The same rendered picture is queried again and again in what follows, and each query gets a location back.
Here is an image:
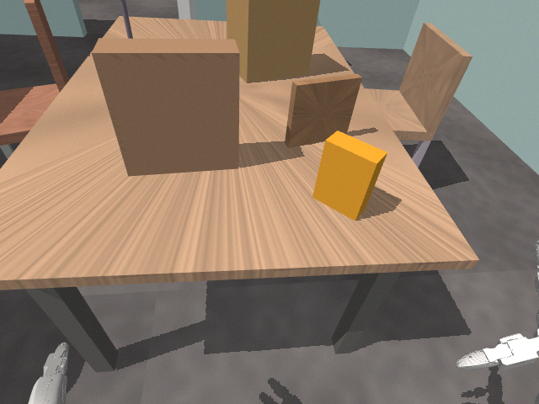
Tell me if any chair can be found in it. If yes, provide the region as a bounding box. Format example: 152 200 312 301
0 0 69 159
365 23 472 167

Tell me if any table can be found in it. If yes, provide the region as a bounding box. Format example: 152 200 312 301
0 16 479 372

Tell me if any right robot hand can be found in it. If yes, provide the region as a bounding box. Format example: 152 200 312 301
456 240 539 370

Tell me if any left robot hand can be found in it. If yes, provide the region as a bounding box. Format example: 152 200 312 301
28 343 69 404

